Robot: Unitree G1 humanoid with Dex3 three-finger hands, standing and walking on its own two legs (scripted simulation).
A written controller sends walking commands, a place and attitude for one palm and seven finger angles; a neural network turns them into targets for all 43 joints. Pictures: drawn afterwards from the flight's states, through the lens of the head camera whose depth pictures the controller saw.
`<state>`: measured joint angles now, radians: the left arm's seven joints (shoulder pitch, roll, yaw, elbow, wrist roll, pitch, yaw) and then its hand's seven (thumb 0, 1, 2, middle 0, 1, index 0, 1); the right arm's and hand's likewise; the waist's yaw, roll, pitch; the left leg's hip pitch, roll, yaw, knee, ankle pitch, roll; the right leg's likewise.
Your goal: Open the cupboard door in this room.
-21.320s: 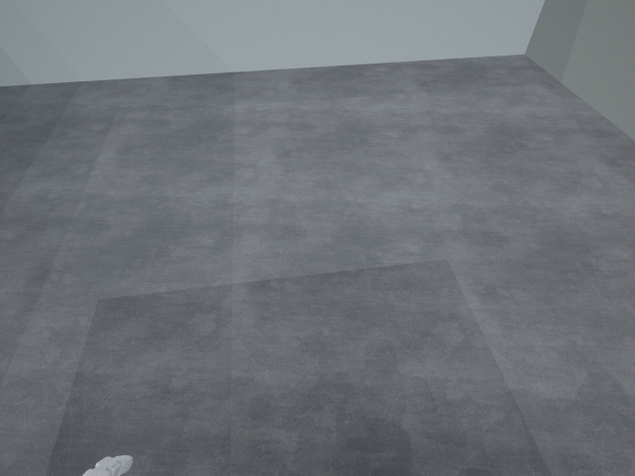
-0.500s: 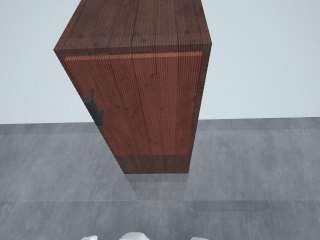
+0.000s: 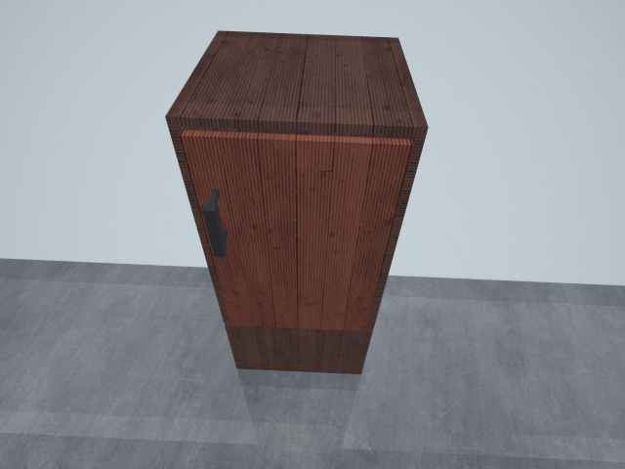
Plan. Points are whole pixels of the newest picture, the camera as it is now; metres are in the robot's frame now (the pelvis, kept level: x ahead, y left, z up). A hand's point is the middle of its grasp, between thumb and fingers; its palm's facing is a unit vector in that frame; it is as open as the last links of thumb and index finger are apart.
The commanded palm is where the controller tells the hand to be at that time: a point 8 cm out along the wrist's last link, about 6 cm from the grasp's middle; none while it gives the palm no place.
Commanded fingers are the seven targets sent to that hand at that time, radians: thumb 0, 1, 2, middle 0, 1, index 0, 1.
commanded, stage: come to a stop and stand still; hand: left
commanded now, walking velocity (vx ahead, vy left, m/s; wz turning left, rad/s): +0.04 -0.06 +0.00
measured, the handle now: (217, 223) +0.53 +0.22 -0.03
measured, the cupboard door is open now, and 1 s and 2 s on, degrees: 0 0 0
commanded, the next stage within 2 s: look again from close up in 0.02 s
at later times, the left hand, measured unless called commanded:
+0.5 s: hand out of the picture +0.03 +0.15 -0.18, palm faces +0.02 -0.97 -0.23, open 7.3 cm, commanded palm none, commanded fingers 0.00 0.90 0.90 -0.20 -0.30 -0.20 -0.30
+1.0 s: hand (201, 380) +0.22 +0.16 +0.01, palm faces +0.05 -1.00 +0.00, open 7.8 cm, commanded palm +0.14 +0.23 -0.06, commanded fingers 0.00 0.55 0.75 -0.23 -0.53 -0.23 -0.53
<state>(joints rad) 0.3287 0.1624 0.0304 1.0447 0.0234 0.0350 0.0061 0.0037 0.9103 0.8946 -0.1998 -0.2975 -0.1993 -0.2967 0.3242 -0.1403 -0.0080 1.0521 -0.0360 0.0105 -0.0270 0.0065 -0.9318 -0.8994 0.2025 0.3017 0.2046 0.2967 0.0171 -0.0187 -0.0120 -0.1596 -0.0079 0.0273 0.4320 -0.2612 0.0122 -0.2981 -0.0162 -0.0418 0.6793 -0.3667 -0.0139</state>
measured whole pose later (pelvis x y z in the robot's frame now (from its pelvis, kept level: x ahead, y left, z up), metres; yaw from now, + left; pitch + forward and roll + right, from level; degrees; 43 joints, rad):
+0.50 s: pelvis +0.02 -0.02 -0.01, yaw -1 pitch -1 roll +0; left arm 0.31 0.14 0.00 1.09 0.01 -0.03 0.05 0.01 0.92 0.89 -0.20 -0.30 -0.20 -0.30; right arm 0.30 -0.15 0.00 1.09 -0.02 -0.01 -0.04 0.02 -0.93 -0.90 0.20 0.30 0.20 0.30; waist -0.01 0.03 0.00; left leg -0.16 0.04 0.03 0.51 -0.34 -0.04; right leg -0.15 0.04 -0.05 0.52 -0.36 -0.06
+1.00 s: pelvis -0.03 +0.01 -0.04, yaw -1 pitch +9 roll +1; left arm 0.24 0.14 0.09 0.19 -0.21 -0.44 -0.12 0.01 0.78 0.83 -0.21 -0.39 -0.21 -0.39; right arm 0.19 -0.26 -0.05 0.68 -0.01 -0.27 -0.03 0.01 -0.91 -0.90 0.20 0.30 0.20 0.30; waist -0.02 0.00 -0.12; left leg -0.59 -0.01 0.04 0.84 -0.40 0.01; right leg -0.60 -0.02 -0.03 0.87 -0.43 -0.02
